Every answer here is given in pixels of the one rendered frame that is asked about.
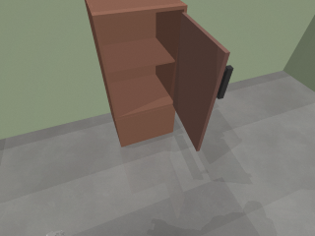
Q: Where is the cupboard door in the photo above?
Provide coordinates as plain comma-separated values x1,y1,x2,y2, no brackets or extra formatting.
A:
172,12,230,151

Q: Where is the handle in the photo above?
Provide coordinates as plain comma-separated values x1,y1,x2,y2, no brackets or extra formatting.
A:
217,65,233,99

